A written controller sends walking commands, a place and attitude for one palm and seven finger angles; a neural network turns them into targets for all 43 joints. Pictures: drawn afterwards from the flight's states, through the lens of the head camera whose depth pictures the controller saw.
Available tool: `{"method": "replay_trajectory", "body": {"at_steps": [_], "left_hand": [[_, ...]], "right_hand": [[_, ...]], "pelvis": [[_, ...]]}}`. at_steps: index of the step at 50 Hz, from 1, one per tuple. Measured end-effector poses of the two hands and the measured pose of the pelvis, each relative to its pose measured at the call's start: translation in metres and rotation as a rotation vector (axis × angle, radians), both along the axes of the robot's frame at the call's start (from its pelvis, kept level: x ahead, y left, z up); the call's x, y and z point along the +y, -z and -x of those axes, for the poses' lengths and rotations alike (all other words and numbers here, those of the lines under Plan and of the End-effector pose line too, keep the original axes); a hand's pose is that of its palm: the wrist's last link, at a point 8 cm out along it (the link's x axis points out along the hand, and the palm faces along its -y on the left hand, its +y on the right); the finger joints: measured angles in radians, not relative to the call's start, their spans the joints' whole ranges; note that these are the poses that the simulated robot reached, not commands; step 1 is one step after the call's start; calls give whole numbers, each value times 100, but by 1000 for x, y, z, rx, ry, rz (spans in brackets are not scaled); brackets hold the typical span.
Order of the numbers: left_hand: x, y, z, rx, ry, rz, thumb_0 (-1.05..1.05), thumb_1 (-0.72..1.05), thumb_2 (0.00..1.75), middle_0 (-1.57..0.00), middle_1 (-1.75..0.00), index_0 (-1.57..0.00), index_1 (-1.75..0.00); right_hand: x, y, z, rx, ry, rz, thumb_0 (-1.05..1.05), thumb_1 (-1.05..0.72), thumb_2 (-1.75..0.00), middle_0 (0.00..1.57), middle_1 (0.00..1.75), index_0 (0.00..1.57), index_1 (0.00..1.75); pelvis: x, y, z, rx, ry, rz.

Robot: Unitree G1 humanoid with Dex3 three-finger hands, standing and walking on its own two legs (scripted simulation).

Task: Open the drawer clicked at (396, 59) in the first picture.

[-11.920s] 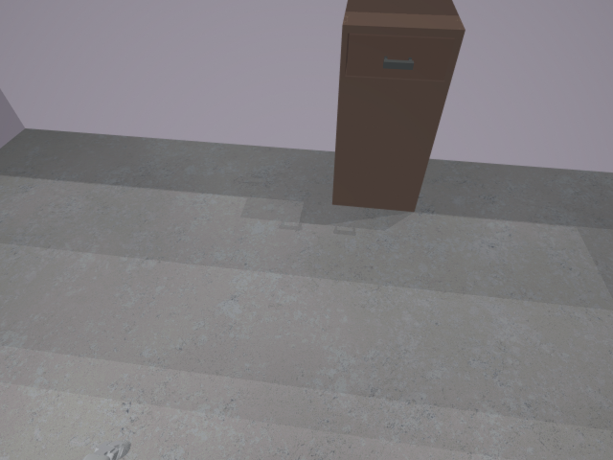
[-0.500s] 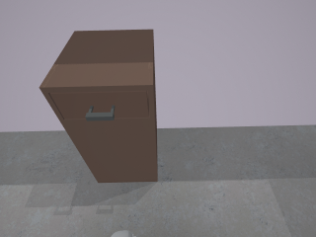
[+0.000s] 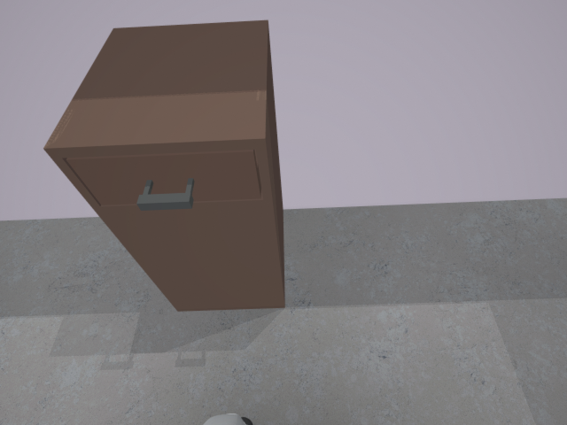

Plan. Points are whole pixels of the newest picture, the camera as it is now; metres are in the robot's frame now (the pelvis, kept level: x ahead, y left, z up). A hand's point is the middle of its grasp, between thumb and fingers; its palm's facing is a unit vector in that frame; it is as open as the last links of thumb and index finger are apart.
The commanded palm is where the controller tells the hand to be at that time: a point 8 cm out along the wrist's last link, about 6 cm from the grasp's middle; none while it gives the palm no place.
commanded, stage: come to a stop and stand still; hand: left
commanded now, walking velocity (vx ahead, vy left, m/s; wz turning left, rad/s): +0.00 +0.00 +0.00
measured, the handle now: (167, 193) +0.51 +0.27 -0.04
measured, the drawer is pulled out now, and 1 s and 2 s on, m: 0.00 0.00 0.00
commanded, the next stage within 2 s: look again from close up in 1.40 s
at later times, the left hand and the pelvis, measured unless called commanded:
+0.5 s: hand out of the picture -0.01 +0.13 -0.16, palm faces +0.10 -0.97 -0.22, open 7.2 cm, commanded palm none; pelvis -0.04 -0.06 +0.01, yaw +2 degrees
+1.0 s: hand out of the picture -0.08 +0.12 -0.16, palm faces +0.07 -0.99 -0.14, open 7.4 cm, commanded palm none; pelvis -0.05 -0.02 +0.02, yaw +1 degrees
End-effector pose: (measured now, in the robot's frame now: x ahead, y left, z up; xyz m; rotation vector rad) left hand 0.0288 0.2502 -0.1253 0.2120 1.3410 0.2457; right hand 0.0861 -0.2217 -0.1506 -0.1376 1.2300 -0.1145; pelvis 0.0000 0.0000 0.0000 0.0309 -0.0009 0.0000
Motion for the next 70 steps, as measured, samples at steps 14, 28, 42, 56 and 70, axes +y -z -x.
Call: {"method": "replay_trajectory", "body": {"at_steps": [14,28,42,56,70], "left_hand": [[-65,-17,9,-75,34,12,1,92,90,-21,-30,-20,-30],[-79,4,71,1,-40,86,0,94,90,-21,-30,-20,-30],[-81,7,120,114,-55,143,1,91,90,-20,-30,-20,-30],[-67,8,108,109,-36,154,1,92,90,-20,-30,-20,-30],[-54,9,90,106,-33,143,1,92,90,-20,-30,-19,-30]], "right_hand": [[-64,-5,76,119,56,-5,1,-91,-90,20,30,20,30],[-46,-14,136,193,11,6,1,-91,-90,20,30,20,30],[-11,-19,202,313,56,-24,1,-91,-90,20,30,20,30],[19,-18,186,278,63,-38,1,-91,-90,20,30,20,30],[23,-16,139,202,38,-22,1,-91,-90,20,30,20,30]], "pelvis": [[-49,-13,20,5,-24,-12],[-55,-14,44,-25,-37,33],[-35,-16,54,-7,-27,32],[-13,-16,42,-4,-22,29],[-3,-15,26,-2,-23,34]]}}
